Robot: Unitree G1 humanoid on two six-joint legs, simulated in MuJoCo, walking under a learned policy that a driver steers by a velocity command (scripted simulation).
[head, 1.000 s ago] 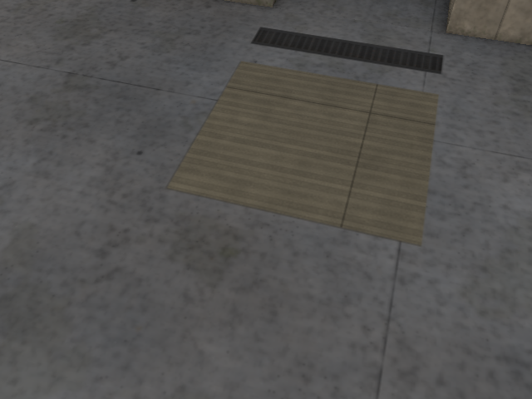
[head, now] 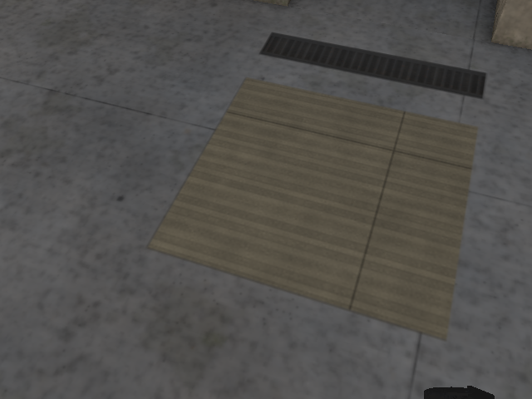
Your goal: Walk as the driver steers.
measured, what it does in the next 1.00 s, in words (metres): walks ahead: left foot, then right foot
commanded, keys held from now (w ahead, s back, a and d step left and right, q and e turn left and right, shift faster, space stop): w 1.00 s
